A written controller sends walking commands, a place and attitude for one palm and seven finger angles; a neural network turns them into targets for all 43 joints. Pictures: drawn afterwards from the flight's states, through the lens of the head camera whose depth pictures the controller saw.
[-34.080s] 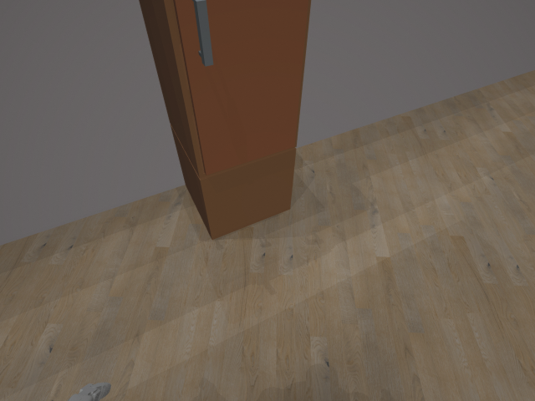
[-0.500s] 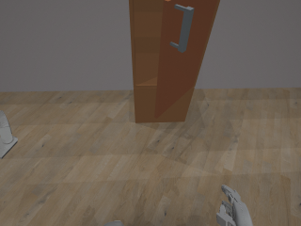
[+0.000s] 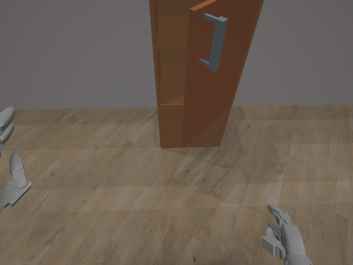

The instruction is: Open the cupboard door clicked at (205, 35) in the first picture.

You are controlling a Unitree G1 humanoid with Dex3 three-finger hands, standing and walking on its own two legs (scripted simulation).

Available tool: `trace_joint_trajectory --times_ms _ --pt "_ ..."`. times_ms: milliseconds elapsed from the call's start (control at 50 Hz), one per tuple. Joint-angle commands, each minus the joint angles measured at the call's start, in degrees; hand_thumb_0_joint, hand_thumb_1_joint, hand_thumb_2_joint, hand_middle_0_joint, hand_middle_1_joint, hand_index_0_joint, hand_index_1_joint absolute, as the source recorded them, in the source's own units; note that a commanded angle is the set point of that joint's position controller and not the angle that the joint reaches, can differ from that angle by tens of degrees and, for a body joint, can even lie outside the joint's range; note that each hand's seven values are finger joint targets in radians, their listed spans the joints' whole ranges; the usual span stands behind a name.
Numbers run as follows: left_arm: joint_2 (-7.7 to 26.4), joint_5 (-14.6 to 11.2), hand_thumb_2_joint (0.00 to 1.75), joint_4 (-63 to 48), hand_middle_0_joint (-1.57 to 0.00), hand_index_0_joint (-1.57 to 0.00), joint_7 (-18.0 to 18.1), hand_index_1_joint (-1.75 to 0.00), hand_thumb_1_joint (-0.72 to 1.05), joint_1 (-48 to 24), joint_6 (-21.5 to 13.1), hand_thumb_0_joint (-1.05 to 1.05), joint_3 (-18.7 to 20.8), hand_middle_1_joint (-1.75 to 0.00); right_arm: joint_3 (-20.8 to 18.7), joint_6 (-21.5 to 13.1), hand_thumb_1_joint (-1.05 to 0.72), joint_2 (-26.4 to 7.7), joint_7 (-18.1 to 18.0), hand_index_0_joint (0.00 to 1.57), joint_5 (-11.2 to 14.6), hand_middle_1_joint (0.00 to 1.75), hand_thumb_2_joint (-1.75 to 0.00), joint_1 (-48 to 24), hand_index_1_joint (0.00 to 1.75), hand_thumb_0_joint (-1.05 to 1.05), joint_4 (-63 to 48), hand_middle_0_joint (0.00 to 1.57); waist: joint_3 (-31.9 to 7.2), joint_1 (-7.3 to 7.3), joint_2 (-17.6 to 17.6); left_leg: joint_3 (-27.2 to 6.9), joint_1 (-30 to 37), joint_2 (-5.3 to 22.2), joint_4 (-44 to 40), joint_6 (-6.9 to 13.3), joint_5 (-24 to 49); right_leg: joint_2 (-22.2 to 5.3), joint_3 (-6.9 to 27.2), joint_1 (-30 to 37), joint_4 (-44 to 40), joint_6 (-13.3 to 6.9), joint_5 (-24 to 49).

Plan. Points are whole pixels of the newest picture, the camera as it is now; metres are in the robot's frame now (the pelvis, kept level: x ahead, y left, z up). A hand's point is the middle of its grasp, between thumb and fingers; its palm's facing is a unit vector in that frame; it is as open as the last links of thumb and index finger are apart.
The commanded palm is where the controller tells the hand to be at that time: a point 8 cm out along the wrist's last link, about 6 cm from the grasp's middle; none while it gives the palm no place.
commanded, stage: stop stepping back and stand still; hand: left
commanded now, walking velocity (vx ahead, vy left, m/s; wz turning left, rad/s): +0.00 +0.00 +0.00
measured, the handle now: (210, 43) +0.65 -0.07 +0.16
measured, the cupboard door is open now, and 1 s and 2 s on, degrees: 45 45 45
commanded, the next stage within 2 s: let the arm hang, fingers relaxed in 0.08 s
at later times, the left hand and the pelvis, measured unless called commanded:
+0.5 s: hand out of the picture -0.01 +0.21 -0.17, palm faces +0.07 -0.98 -0.18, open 7.0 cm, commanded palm none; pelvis -0.05 +0.03 +0.00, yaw +3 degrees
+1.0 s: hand out of the picture -0.10 +0.22 -0.17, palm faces +0.07 -0.97 -0.22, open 7.3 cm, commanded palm none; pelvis -0.06 +0.05 +0.00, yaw +2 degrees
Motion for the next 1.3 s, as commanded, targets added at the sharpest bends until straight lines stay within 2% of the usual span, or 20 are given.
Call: trace_joint_trajectory --times_ms 0,40,80,140,160,180,200,220,240,300,340,380,440,480,520,580,660,740,1020,1280 --pt "11.43 -1.43 0.90 -6.57 -0.20 -0.20 1.88 -0.30 0.90 6.88 -4.04 0.00 13.22 -0.30 -1.60 -0.87 -0.90 -4.78 0.05 0.20 0.27 0.30 -0.90 -1.25 0.30 0.00 -7.27 0.20 -11.13 0.79 3.65 -1.31 -1.71 1.90 3.58 1.29 27.99 -9.00 8.20 9.54 -3.53 1.69 46.89" --pt "10.45 -2.07 0.90 -3.58 -0.20 -0.20 1.68 -0.30 0.90 5.48 -4.05 0.00 12.31 -0.30 -1.45 -0.36 -0.90 -4.92 -0.07 0.20 0.34 0.30 -0.90 -0.89 0.30 0.00 -7.34 0.20 -12.08 0.49 -2.06 -0.86 -5.52 0.54 4.63 0.96 15.78 -11.29 10.24 12.74 -2.98 1.16 54.25" --pt "9.78 -2.06 0.90 -1.69 -0.20 -0.20 1.34 -0.30 0.90 4.84 -3.72 0.00 11.25 -0.30 -1.21 -0.18 -0.90 -4.83 -0.50 0.20 0.22 0.30 -0.90 -1.26 0.30 0.00 -7.30 0.20 -11.59 0.58 -3.91 -1.22 -5.86 0.01 2.05 1.46 8.64 -11.49 10.24 11.87 -3.81 1.25 51.19" --pt "7.71 -2.05 0.90 -0.60 -0.20 -0.20 0.78 -0.30 0.90 3.33 -2.47 0.00 7.57 -0.30 -1.08 -0.38 -0.90 -5.74 -0.92 0.20 0.18 0.30 -0.90 -1.46 0.30 0.00 -6.97 0.20 -10.32 0.51 -2.10 -2.21 0.93 2.06 -2.86 2.40 21.92 -7.86 6.61 5.52 -4.44 3.57 38.41" --pt "2.60 4.46 0.90 38.25 -0.20 -0.20 -6.63 -0.30 0.90 -6.19 5.04 0.00 -15.40 -0.30 -2.40 -3.88 -0.90 -15.48 4.39 0.20 -0.81 0.30 -0.90 -4.00 0.30 0.00 6.08 0.20 -6.95 -1.38 2.37 -6.13 -1.94 3.58 5.77 3.42 30.46 -11.18 2.04 -5.47 4.49 1.43 36.18" --pt "0.64 3.40 0.90 39.74 -0.20 -0.20 -7.51 -0.30 0.90 -6.16 8.51 0.00 -14.51 -0.30 -3.17 -1.28 -0.90 -13.77 4.01 0.20 -0.94 0.30 -0.90 -0.07 0.30 0.00 6.03 0.20 -9.14 -0.44 3.57 -7.26 -0.83 4.99 3.20 4.48 29.15 -8.86 4.65 -6.77 3.92 1.15 25.03" --pt "-1.07 3.50 0.90 40.31 -0.20 -0.20 -7.70 -0.30 0.90 -6.73 9.42 0.00 -15.21 -0.30 -2.93 -0.50 -0.90 -12.94 3.74 0.20 -1.41 0.30 -0.90 0.92 0.30 0.00 5.73 0.20 -8.03 0.10 4.04 -8.41 -2.73 6.38 1.28 5.41 29.93 -7.07 2.92 -6.78 4.85 1.75 16.33" --pt "-2.36 3.45 0.90 42.96 -0.20 -0.20 -7.82 -0.30 0.90 -8.11 9.74 0.00 -15.92 -0.30 -1.93 0.10 -0.90 -12.36 3.47 0.20 -1.88 0.30 -0.90 0.34 0.30 0.00 6.38 0.20 -8.34 0.85 4.83 -12.29 -8.29 8.36 -1.32 7.59 23.49 -6.11 2.29 -5.58 6.73 2.19 7.57" --pt "-2.17 3.54 0.90 46.10 -0.20 -0.20 -7.90 -0.30 0.90 -10.28 9.78 0.00 -16.40 -0.30 -1.10 0.63 -0.90 -12.01 3.33 0.20 -2.38 0.30 -0.90 -0.59 0.30 0.00 6.33 0.20 -7.10 1.44 2.38 -14.61 -11.64 8.55 -3.37 8.74 20.99 -5.04 2.61 -3.98 6.94 2.36 4.26" --pt "-0.12 3.87 0.90 56.75 -0.20 -0.20 -7.79 -0.30 0.90 -14.60 9.62 0.00 -17.38 -0.30 -0.50 1.64 -0.90 -11.71 3.02 0.20 -2.86 0.30 -0.90 -1.48 0.30 0.00 8.02 0.20 -8.88 2.12 -10.08 -11.45 -8.73 4.63 -1.49 6.05 19.43 -7.78 5.59 0.27 0.25 1.01 13.45" --pt "-1.11 3.41 0.90 63.83 -0.20 -0.20 -7.40 -0.30 0.90 -17.56 10.04 0.00 -18.51 -0.30 -0.04 2.94 -0.90 -9.32 2.76 0.20 -2.78 0.30 -0.90 0.83 0.30 0.00 10.92 0.20 -9.27 0.41 -12.34 -7.00 -2.48 0.77 1.63 3.83 15.83 -11.84 8.49 -3.10 -3.25 -1.38 16.97" --pt "-2.87 2.84 0.90 69.65 -0.20 -0.20 -7.00 -0.30 0.90 -19.32 10.78 0.00 -19.96 -0.30 0.70 3.97 -0.90 -7.11 2.59 0.20 -2.86 0.30 -0.90 2.65 0.30 0.00 13.98 0.20 -8.37 -0.46 -5.34 -6.49 1.13 0.65 -0.41 3.20 15.90 -11.41 7.47 -4.61 -3.59 -1.15 14.98" --pt "-4.36 2.35 0.90 77.91 -0.20 -0.20 -6.60 -0.30 0.90 -17.03 11.14 0.00 -20.76 -0.30 1.49 4.32 -0.90 -5.90 2.21 0.20 -2.73 0.30 -0.90 2.15 0.30 0.00 17.64 0.20 -6.12 1.09 8.55 -9.36 -2.65 2.40 -5.91 4.11 12.75 -8.39 5.83 -0.09 -4.50 0.99 7.99" --pt "-5.79 2.22 0.90 82.74 -0.20 -0.20 -6.51 -0.30 0.90 -15.01 11.24 0.00 -20.42 -0.30 1.62 4.74 -0.90 -4.55 1.83 0.20 -2.75 0.30 -0.90 2.87 0.30 0.00 19.82 0.20 -4.02 1.25 13.00 -9.52 -4.57 2.04 -7.87 3.78 6.19 -8.13 5.31 0.68 -6.26 0.57 5.05" --pt "-6.29 2.17 0.90 86.09 -0.20 -0.20 -6.51 -0.30 0.90 -14.09 11.34 0.00 -20.43 -0.30 1.48 5.30 -0.90 -3.93 1.57 0.20 -2.68 0.30 -0.90 4.43 0.30 0.00 21.43 0.20 -2.06 1.13 13.93 -9.98 -6.12 1.96 -9.22 3.62 0.77 -7.91 4.74 0.87 -7.83 0.20 2.97" --pt "-7.28 2.17 0.90 89.77 -0.20 -0.20 -6.64 -0.30 0.90 -13.38 11.33 0.00 -20.74 -0.30 1.22 5.80 -0.90 -3.17 1.38 0.20 -2.64 0.30 -0.90 7.14 0.30 0.00 23.71 0.20 0.34 0.67 11.05 -10.47 -6.94 1.89 -11.41 3.41 -5.44 -7.47 4.23 -0.86 -8.96 0.11 0.26" --pt "-8.84 2.37 0.90 93.07 -0.20 -0.20 -6.55 -0.30 0.90 -12.06 11.34 0.00 -21.05 -0.30 0.77 5.88 -0.90 -3.09 1.18 0.20 -2.56 0.30 -0.90 10.46 0.30 0.00 26.07 0.20 1.83 0.46 2.14 -11.22 -6.02 2.51 -12.66 4.00 -7.32 -7.13 3.93 -3.25 -9.63 0.57 -2.56" --pt "-9.60 2.42 0.90 95.00 -0.20 -0.20 -6.29 -0.30 0.90 -10.89 11.22 0.00 -21.06 -0.30 0.72 5.79 -0.90 -2.16 1.15 0.20 -2.55 0.30 -0.90 12.34 0.30 0.00 27.98 0.20 2.24 0.38 -0.91 -10.88 -5.50 2.44 -12.77 4.22 -6.85 -7.27 4.54 -4.69 -9.79 0.69 -3.99" --pt "-11.43 2.35 0.90 96.92 -0.20 -0.20 -5.64 -0.30 0.90 -9.25 10.67 0.00 -21.05 -0.30 1.26 5.19 -0.90 1.27 1.13 0.20 -2.48 0.30 -0.90 13.52 0.30 0.00 31.28 0.20 3.74 0.76 1.35 -9.20 -5.59 1.75 -12.24 3.99 -1.62 -7.89 5.07 -5.03 -9.09 0.71 -0.40" --pt "-11.99 2.10 0.90 97.17 -0.20 -0.20 -5.59 -0.30 0.90 -10.49 10.10 0.00 -20.98 -0.30 1.37 4.65 -0.90 1.85 0.82 0.20 -2.35 0.30 -0.90 13.83 0.30 0.00 32.03 0.20 1.21 0.35 1.69 -7.59 -2.03 1.68 -10.10 3.47 6.52 -8.68 4.94 -3.09 -9.57 0.53 4.57"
